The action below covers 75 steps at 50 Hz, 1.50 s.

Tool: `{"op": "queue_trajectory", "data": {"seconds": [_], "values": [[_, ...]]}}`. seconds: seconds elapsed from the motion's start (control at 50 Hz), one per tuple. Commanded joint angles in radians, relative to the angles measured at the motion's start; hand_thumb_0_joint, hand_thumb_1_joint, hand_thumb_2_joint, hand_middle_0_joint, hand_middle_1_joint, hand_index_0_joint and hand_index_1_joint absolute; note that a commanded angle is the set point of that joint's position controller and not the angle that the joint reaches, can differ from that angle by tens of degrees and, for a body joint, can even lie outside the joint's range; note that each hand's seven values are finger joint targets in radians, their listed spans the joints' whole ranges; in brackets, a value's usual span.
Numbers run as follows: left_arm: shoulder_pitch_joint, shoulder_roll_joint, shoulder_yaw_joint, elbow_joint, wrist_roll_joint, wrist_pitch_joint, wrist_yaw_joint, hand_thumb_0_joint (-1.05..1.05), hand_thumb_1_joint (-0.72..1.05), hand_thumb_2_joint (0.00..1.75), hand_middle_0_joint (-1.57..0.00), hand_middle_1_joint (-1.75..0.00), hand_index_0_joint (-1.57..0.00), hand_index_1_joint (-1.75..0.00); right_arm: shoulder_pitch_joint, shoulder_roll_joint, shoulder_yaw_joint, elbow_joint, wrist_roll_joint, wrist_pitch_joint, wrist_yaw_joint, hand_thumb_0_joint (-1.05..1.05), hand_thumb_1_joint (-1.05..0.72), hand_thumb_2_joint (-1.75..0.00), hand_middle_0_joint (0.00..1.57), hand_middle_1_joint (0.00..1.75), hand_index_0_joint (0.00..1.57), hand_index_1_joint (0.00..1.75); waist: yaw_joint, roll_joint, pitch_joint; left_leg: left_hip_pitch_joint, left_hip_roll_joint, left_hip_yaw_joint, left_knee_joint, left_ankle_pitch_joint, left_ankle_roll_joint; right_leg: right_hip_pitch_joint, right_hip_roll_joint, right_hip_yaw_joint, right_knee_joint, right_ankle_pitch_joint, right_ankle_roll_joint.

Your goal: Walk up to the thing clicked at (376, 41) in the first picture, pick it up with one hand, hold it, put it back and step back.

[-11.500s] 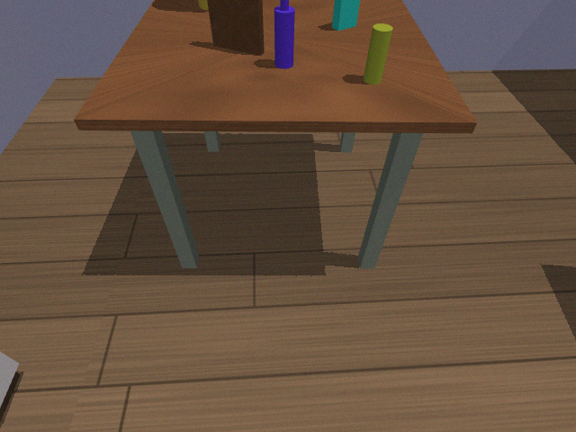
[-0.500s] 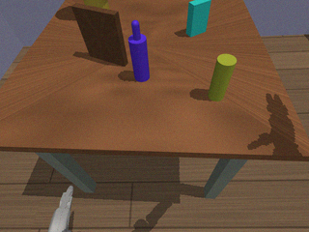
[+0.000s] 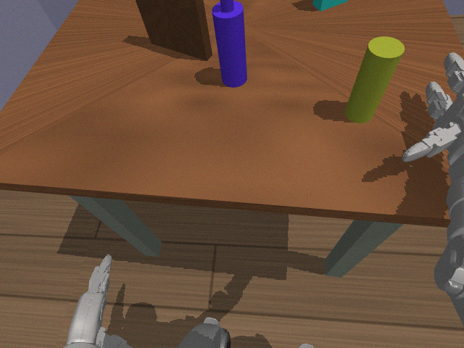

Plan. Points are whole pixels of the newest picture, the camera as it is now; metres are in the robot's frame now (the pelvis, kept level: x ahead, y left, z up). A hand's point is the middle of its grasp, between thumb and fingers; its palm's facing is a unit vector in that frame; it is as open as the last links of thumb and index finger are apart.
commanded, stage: close in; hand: right
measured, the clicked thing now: (370, 84) +0.56 -0.15 +0.10
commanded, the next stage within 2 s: rest palm in 0.44 s
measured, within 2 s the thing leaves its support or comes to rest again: leaves its support in 1.66 s
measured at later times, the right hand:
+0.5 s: hand (384, 105) +0.51 -0.16 +0.10, palm faces +0.03 +1.00 +0.03, open 17.8 cm
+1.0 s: hand (369, 93) +0.53 -0.14 +0.11, palm faces +0.05 +1.00 +0.01, open 14.7 cm
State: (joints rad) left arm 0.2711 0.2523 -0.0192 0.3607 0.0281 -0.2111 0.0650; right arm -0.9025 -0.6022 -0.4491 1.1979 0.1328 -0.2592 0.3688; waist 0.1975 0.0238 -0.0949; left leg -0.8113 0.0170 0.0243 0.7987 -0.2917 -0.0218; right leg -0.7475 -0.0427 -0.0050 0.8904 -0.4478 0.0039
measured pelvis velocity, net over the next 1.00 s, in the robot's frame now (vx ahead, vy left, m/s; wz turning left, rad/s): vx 0.00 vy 0.01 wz -0.01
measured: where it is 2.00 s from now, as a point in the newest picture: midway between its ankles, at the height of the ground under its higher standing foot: outside the picture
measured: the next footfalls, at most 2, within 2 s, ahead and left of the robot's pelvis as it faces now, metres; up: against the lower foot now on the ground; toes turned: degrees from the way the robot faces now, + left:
none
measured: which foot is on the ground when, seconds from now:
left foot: down 0.00-1.00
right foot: down 0.00-1.00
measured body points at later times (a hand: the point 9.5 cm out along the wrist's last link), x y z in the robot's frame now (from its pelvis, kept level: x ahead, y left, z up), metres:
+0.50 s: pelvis +0.00 +0.01 -0.01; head +0.09 -0.01 +0.43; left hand +0.15 +0.28 -0.04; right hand +0.50 -0.22 +0.10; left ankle +0.05 +0.14 -0.69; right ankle -0.02 -0.12 -0.69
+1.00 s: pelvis +0.00 +0.01 -0.01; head +0.10 +0.00 +0.43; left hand +0.15 +0.28 -0.04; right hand +0.52 -0.20 +0.11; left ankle +0.05 +0.14 -0.69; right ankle -0.02 -0.12 -0.69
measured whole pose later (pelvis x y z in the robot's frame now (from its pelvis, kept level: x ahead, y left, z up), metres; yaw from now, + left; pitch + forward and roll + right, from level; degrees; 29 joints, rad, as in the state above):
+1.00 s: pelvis +0.00 +0.01 -0.01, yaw +0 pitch +18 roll +1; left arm 0.35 0.24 0.05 0.18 0.03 -0.12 0.01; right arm -0.99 -0.44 -0.38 1.15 0.04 -0.26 0.10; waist 0.20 0.00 -0.11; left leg -0.87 0.02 0.02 0.89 -0.34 -0.01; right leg -0.79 -0.04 0.00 0.94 -0.47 0.02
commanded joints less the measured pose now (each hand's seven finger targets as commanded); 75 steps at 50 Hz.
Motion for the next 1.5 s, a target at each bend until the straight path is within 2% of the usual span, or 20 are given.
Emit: {"op": "queue_trajectory", "data": {"seconds": [0.0, 0.08, 0.12, 0.2, 0.24, 0.3, 0.36, 0.44, 0.48, 0.54, 0.6, 0.66, 0.8, 0.86, 0.94, 0.98, 1.04, 1.1, 1.22, 1.48], "values": [[-0.087, 0.214, 0.14, -0.301, -0.005, -0.028, -0.004, 0.0, -0.56, 0.05, -0.05, -0.05, -0.05, -0.05, -0.613, -0.42, -0.1, -0.451, -0.011, -0.114, -0.092, 0.0, 0.61, -0.03, 0.03, 0.05, 0.04, 0.05, -0.059, -0.27, -0.727, 0.326, -0.023, -0.021, 0.016, 0.339, 0.041, 0.297, 0.022, 0.021, -0.038, 0.506, 0.011], [0.047, 0.119, 0.086, -0.21, -0.014, 0.011, -0.027, 0.0, -0.56, 0.05, -0.05, -0.05, -0.05, -0.06, -0.382, -0.149, 0.005, -0.182, -0.022, -0.064, -0.123, 0.0, 0.61, -0.04, 0.02, 0.05, 0.03, 0.05, -0.043, -0.167, -0.482, 0.314, -0.031, -0.002, 0.007, 0.291, 0.043, 0.147, 0.026, 0.017, -0.072, 0.401, 0.008], [-0.103, 0.187, 0.123, -0.412, -0.017, 0.003, -0.019, 0.0, -0.56, 0.05, -0.05, -0.05, -0.05, -0.05, -0.552, -0.276, -0.044, -0.395, -0.038, -0.091, -0.148, 0.0, 0.61, -0.03, 0.03, 0.05, 0.03, 0.05, -0.051, -0.178, -0.692, 0.373, -0.027, -0.011, 0.02, 0.325, 0.041, 0.223, 0.019, 0.018, -0.058, 0.434, 0.007], [0.087, 0.09, 0.066, -0.238, -0.019, 0.03, -0.042, 0.0, -0.56, 0.05, -0.05, -0.05, -0.05, -0.05, -0.362, -0.075, 0.029, -0.191, -0.027, -0.056, -0.143, 0.0, 0.61, -0.04, 0.03, 0.05, 0.03, 0.05, -0.038, -0.122, -0.415, 0.285, -0.031, -0.001, 0.009, 0.285, 0.041, 0.119, 0.023, 0.012, -0.073, 0.385, 0.001], [0.003, 0.179, 0.156, -0.357, -0.017, 0.019, -0.027, 0.0, -0.55, 0.04, -0.05, -0.05, -0.05, -0.05, -0.515, -0.208, -0.015, -0.352, -0.047, -0.078, -0.156, 0.0, 0.61, -0.04, 0.03, 0.06, 0.03, 0.06, -0.025, -0.134, -0.581, 0.316, -0.027, -0.012, 0.022, 0.316, 0.037, 0.2, 0.022, 0.009, -0.055, 0.401, -0.003], [0.131, 0.142, 0.141, -0.297, -0.021, 0.03, -0.039, 0.0, -0.55, 0.04, -0.05, -0.06, -0.06, -0.05, -0.396, -0.066, 0.038, -0.229, -0.034, -0.045, -0.154, 0.0, 0.61, -0.04, 0.03, 0.05, 0.03, 0.05, -0.003, -0.077, -0.418, 0.269, -0.029, 0.0, 0.008, 0.266, 0.034, 0.15, 0.027, 0.01, -0.07, 0.34, -0.008], [0.053, 0.173, 0.167, -0.394, -0.022, 0.02, -0.032, 0.0, -0.54, 0.04, -0.05, -0.05, -0.05, -0.05, -0.542, -0.127, 0.018, -0.39, -0.034, -0.064, -0.176, 0.0, 0.61, -0.04, 0.03, 0.05, 0.04, 0.05, -0.006, -0.099, -0.533, 0.288, -0.024, -0.011, -0.001, 0.236, 0.029, 0.203, 0.027, 0.008, -0.066, 0.297, -0.016], [0.139, 0.106, 0.134, -0.282, -0.021, 0.028, -0.041, 0.0, -0.54, 0.04, -0.05, -0.05, -0.05, -0.05, -0.458, -0.001, 0.082, -0.288, -0.037, -0.04, -0.183, 0.0, 0.61, -0.03, 0.03, 0.05, 0.03, 0.05, -0.008, -0.112, -0.434, 0.239, -0.023, -0.011, 0.008, 0.246, 0.032, 0.174, 0.033, 0.003, -0.059, 0.311, -0.013], [0.061, 0.192, 0.198, -0.36, -0.017, 0.024, -0.03, 0.0, -0.54, 0.04, -0.05, -0.05, -0.05, -0.05, -0.571, -0.117, 0.026, -0.428, -0.042, -0.058, -0.205, 0.0, 0.61, -0.03, 0.03, 0.06, 0.03, 0.06, -0.014, -0.144, -0.564, 0.302, -0.016, -0.018, 0.013, 0.278, 0.033, 0.216, 0.033, 0.003, -0.055, 0.337, -0.01], [0.112, 0.125, 0.142, -0.296, -0.017, 0.032, -0.038, 0.0, -0.61, 0.1, -0.05, -0.03, -0.02, -0.06, -0.489, 0.017, 0.087, -0.318, -0.044, -0.035, -0.208, 0.0, 0.61, -0.01, 0.06, 0.04, 0.06, 0.04, -0.019, -0.109, -0.469, 0.273, -0.024, -0.003, 0.015, 0.271, 0.037, 0.182, 0.031, 0.009, -0.065, 0.348, -0.005], [0.015, 0.139, 0.135, -0.384, -0.019, 0.028, -0.035, 0.0, -0.61, 0.1, -0.05, -0.03, -0.02, -0.06, -0.607, -0.077, 0.051, -0.438, -0.048, -0.056, -0.228, 0.0, 0.61, 0.0, 0.1, 0.04, 0.1, 0.04, -0.038, -0.124, -0.606, 0.343, -0.02, -0.011, 0.012, 0.28, 0.032, 0.215, 0.031, 0.004, -0.065, 0.343, -0.008], [0.156, 0.132, 0.153, -0.262, -0.017, 0.045, -0.041, 0.0, -0.58, 0.07, -0.05, -0.05, -0.04, -0.06, -0.4, 0.011, 0.07, -0.226, -0.055, -0.023, -0.235, 0.0, 0.61, 0.0, 0.19, 0.12, 0.19, 0.12, -0.03, -0.073, -0.425, 0.305, -0.022, -0.011, 0.002, 0.262, 0.031, 0.136, 0.039, -0.003, -0.078, 0.305, -0.012], [0.022, 0.147, 0.165, -0.417, -0.015, 0.03, -0.038, 0.0, -0.56, 0.06, -0.04, -0.04, -0.04, -0.05, -0.598, -0.072, 0.031, -0.325, -0.072, -0.074, -0.266, 0.0, 0.61, -0.12, 0.63, 0.38, 0.63, 0.38, 0.009, -0.036, -0.527, 0.341, -0.016, -0.028, 0.0, 0.259, 0.02, 0.129, 0.037, -0.002, -0.047, 0.266, -0.026], [0.138, 0.103, 0.132, -0.317, -0.008, 0.039, -0.046, 0.0, -0.56, 0.06, -0.04, -0.05, -0.04, -0.05, -0.545, 0.024, 0.084, -0.221, -0.077, -0.061, -0.257, 0.0, 0.58, -0.18, 0.75, 0.47, 0.75, 0.47, 0.021, -0.068, -0.437, 0.267, -0.021, -0.018, 0.016, 0.256, 0.029, 0.11, 0.037, 0.001, -0.048, 0.273, -0.02], [0.086, 0.131, 0.148, -0.36, -0.005, 0.033, -0.045, 0.0, -0.56, 0.06, -0.04, -0.04, -0.03, -0.05, -0.632, -0.038, 0.075, -0.303, -0.087, -0.067, -0.253, 0.0, 0.56, -0.25, 0.85, 0.56, 0.85, 0.56, 0.007, -0.181, -0.597, 0.288, -0.022, -0.016, 0.037, 0.319, 0.036, 0.22, 0.032, 0.002, -0.039, 0.378, -0.002], [0.147, 0.134, 0.16, -0.258, -0.009, 0.042, -0.047, 0.0, -0.55, 0.06, -0.04, -0.05, -0.04, -0.05, -0.528, -0.019, 0.062, -0.188, -0.079, -0.044, -0.248, 0.0, 0.5, -0.31, 0.89, 0.61, 0.89, 0.62, 0.008, -0.14, -0.49, 0.246, -0.027, -0.007, 0.046, 0.324, 0.039, 0.16, 0.032, 0.01, -0.039, 0.402, 0.001], [0.02, 0.137, 0.137, -0.367, -0.006, 0.031, -0.048, 0.0, -0.56, 0.06, -0.04, -0.04, -0.04, -0.05, -0.588, 0.001, 0.072, -0.244, -0.076, -0.056, -0.24, 0.0, 0.42, -0.38, 0.96, 0.69, 0.97, 0.69, 0.016, -0.1, -0.567, 0.281, -0.028, 0.002, 0.036, 0.314, 0.036, 0.182, 0.024, 0.018, -0.042, 0.387, -0.003], [0.086, 0.097, 0.096, -0.306, -0.013, 0.041, -0.054, 0.0, -0.56, 0.06, -0.04, -0.05, -0.04, -0.05, -0.476, -0.01, 0.062, -0.195, -0.071, -0.046, -0.23, 0.0, 0.29, -0.5, 1.02, 0.78, 1.02, 0.78, -0.025, -0.116, -0.502, 0.286, -0.028, 0.003, 0.025, 0.27, 0.037, 0.15, 0.029, 0.01, -0.063, 0.347, -0.001], [0.091, 0.133, 0.142, -0.29, -0.02, 0.046, -0.053, 0.0, -0.56, 0.06, -0.04, -0.05, -0.04, -0.05, -0.366, 0.052, 0.09, -0.236, -0.054, -0.012, -0.226, 0.0, 0.02, -0.72, 1.2, 0.99, 1.2, 0.99, -0.006, -0.072, -0.458, 0.284, -0.03, 0.007, 0.023, 0.31, 0.035, 0.153, 0.03, 0.008, -0.067, 0.378, -0.005], [0.1, 0.131, 0.151, -0.274, -0.02, 0.054, -0.052, 0.0, -0.57, 0.06, -0.05, -0.05, -0.04, -0.06, -0.527, -0.04, 0.066, -0.332, -0.07, -0.017, -0.229, 0.0, -0.26, -1.19, 1.26, 1.33, 1.28, 1.33, -0.029, -0.144, -0.503, 0.292, -0.02, -0.007, 0.015, 0.316, 0.04, 0.212, 0.034, 0.002, -0.076, 0.389, -0.002]]}}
